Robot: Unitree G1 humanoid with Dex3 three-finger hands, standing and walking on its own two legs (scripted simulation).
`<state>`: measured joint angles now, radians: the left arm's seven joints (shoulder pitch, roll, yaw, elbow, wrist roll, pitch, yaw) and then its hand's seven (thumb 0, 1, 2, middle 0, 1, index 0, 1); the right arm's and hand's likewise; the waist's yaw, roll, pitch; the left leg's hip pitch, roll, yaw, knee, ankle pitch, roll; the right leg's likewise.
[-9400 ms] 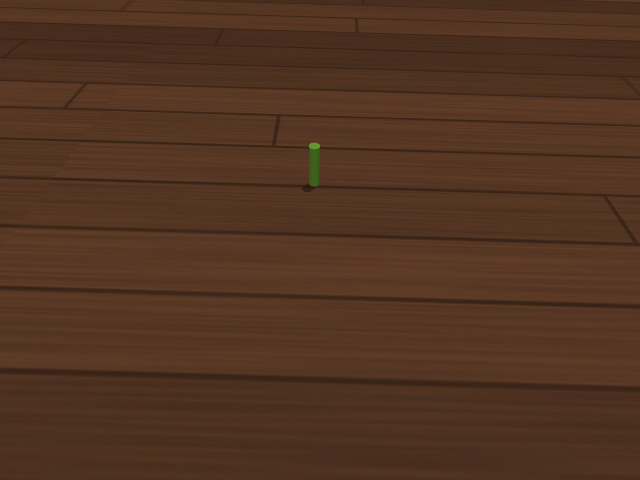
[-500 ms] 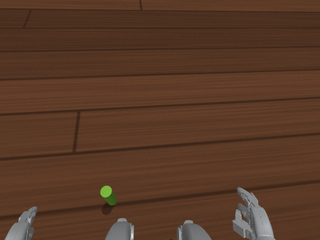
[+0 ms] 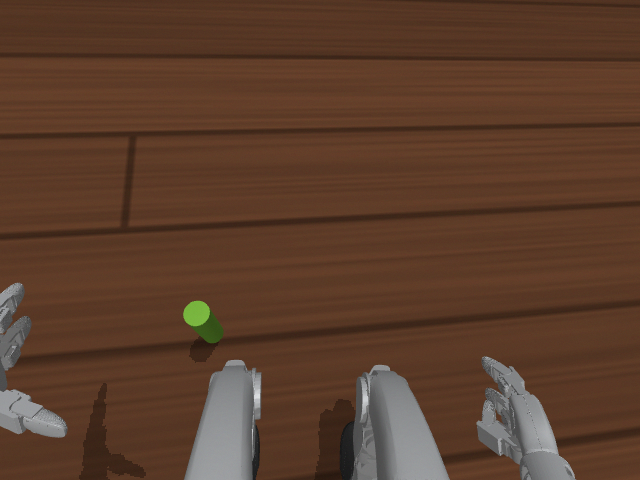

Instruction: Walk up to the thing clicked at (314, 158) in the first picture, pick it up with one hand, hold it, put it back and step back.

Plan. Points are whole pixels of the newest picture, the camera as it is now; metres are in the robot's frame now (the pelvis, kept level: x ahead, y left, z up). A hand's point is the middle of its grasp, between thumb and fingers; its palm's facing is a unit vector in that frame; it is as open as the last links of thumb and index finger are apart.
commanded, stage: go down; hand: left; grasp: from the side
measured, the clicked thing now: (205, 324) +0.38 +0.22 -0.46
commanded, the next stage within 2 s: approach in 1.48 s
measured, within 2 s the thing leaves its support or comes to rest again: neither
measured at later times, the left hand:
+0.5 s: hand (39, 342) +0.29 +0.37 -0.13, palm faces +0.11 -0.98 -0.15, open 17.4 cm
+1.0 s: hand (41, 334) +0.30 +0.38 -0.16, palm faces +0.10 -0.99 -0.13, open 17.6 cm
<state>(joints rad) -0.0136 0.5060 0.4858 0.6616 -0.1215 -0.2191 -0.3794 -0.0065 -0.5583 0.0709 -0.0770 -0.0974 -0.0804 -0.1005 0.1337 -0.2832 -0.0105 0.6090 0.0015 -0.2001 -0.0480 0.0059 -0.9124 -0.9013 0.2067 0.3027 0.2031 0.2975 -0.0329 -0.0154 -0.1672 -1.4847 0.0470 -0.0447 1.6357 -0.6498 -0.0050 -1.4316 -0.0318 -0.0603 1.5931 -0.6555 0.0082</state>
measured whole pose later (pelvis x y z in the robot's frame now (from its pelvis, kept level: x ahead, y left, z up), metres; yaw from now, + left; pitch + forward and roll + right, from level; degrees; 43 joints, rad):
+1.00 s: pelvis -0.04 +0.00 -0.14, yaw -3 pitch +33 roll -6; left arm -0.34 0.75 0.74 0.92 -0.24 -0.37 -0.72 -0.01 -0.60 0.09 -0.06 -0.07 -0.05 -0.09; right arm 0.07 -0.33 0.06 0.68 -0.02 -0.21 -0.06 0.00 -0.92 -0.91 0.21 0.30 0.20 0.30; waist -0.03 -0.02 -0.14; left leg -1.99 0.05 -0.10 2.09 -0.69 -0.01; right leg -1.91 -0.02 -0.08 2.03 -0.69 0.00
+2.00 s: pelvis -0.05 +0.00 -0.23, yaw -7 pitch +27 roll -8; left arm -0.49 0.77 0.80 1.20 -0.35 -0.69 -0.81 -0.01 -0.60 0.03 -0.08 -0.06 -0.05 -0.09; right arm -0.02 -0.37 0.16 0.70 -0.11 -0.23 -0.02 0.00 -0.92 -0.91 0.21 0.30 0.20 0.30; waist -0.08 -0.11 0.01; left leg -2.20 0.05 -0.17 2.42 -0.71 -0.01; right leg -2.12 0.00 -0.12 2.32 -0.69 0.01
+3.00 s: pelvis -0.07 +0.02 -0.30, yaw -13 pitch +10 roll -15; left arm -0.44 0.68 0.49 1.34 -0.21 -1.14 -0.23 -0.01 -0.59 0.05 -0.06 -0.08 -0.08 -0.08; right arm -0.16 -0.37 0.43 0.62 -0.32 -0.07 0.14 0.00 -0.92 -0.90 0.21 0.30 0.21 0.30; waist -0.18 -0.25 0.25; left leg -2.21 0.03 -0.35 2.69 -0.70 0.00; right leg -2.06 0.05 -0.24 2.46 -0.62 0.05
